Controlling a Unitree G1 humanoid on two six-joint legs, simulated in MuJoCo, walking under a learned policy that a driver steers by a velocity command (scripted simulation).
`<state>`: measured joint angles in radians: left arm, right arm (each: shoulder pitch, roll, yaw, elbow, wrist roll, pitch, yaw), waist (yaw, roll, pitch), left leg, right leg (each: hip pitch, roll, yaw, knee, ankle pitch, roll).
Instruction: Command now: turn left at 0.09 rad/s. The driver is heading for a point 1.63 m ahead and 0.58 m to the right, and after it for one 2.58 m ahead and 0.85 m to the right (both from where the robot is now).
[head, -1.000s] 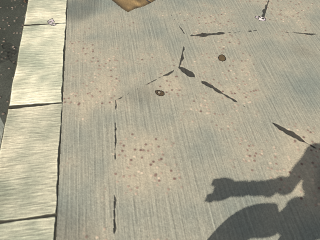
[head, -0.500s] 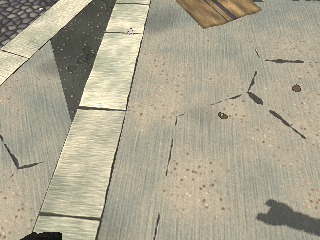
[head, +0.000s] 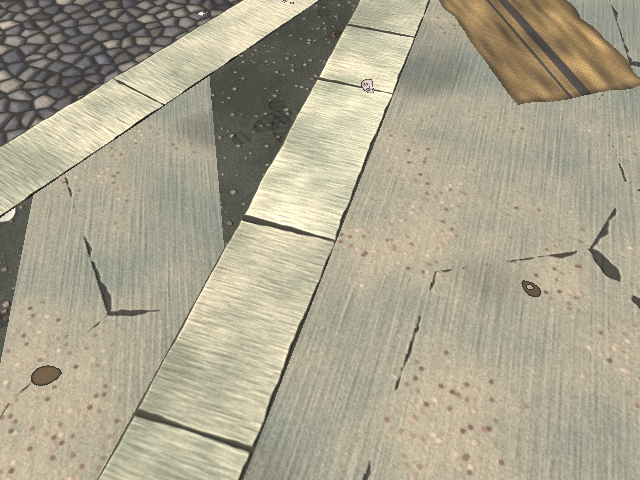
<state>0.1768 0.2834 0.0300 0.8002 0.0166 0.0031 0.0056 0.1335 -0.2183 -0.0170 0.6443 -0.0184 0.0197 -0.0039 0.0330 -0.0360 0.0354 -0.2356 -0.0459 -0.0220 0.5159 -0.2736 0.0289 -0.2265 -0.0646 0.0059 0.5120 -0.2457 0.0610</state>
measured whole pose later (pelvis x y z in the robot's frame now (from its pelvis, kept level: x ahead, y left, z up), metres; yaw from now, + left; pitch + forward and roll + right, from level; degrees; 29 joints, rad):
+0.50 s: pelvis +0.02 +0.00 +0.00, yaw +0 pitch -2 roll +0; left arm 0.17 0.27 0.03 0.97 0.00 0.00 0.03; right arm 0.20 -0.25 -0.05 0.82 -0.01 0.02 -0.02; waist 0.01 0.00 0.04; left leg -0.16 -0.04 -0.03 0.48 -0.28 0.03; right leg -0.14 -0.06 0.00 0.45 -0.28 0.06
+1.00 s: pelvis +0.11 -0.06 +0.01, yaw -1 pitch +0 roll +1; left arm 0.41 0.22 0.02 1.05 0.00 -0.10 -0.02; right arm 0.18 -0.29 -0.07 0.86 0.02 -0.07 0.01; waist 0.05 0.04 0.00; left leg -0.54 0.06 0.00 1.01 -0.21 0.03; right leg -0.03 0.02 -0.04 0.29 -0.27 -0.06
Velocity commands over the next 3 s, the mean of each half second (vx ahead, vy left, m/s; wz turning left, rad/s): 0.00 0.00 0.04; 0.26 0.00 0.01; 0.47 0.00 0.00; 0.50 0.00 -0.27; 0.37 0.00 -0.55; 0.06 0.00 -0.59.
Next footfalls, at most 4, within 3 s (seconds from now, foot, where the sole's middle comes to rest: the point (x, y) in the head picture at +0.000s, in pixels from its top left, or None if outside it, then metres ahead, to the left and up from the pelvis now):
1.28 left None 0.46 0.07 -0.77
1.82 right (414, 370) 0.75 -0.18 -0.77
2.32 left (360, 258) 1.08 -0.06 -0.77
2.76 right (452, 303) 0.95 -0.29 -0.77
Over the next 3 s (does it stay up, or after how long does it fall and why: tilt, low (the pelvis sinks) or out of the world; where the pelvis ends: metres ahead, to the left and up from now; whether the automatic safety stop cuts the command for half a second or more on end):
stays up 0.96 -0.18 0.01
